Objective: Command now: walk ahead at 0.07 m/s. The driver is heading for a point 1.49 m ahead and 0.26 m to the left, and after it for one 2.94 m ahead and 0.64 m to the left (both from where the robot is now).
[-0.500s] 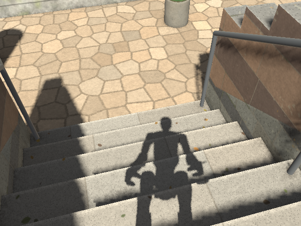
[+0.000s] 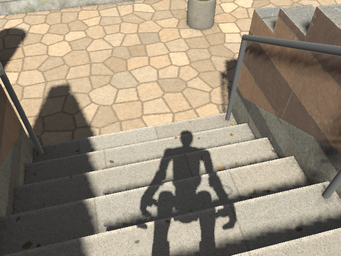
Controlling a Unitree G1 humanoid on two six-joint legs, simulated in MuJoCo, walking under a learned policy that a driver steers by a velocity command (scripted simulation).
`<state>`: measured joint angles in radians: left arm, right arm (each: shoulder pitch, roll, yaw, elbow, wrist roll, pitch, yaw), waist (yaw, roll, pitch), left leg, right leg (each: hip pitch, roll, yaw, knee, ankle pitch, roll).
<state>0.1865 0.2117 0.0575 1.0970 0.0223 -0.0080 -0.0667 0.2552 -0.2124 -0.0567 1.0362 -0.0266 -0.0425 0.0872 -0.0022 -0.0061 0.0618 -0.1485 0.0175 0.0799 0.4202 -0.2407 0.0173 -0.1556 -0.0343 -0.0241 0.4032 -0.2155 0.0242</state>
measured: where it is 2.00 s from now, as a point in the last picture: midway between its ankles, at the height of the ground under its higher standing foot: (172, 195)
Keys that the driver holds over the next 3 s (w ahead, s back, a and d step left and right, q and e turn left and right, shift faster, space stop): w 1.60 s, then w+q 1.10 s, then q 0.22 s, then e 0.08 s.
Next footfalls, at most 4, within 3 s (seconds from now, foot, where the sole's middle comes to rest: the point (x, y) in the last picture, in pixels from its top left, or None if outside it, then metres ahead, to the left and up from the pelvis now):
0.68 left None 0.36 0.10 -0.96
1.22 right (194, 237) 0.71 -0.11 -1.14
1.78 left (153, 201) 1.01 0.12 -1.32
2.24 right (181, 173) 1.33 -0.07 -1.50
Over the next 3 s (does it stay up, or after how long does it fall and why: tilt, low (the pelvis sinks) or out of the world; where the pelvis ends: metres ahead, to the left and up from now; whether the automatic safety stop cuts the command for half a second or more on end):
stays up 1.47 0.13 -0.81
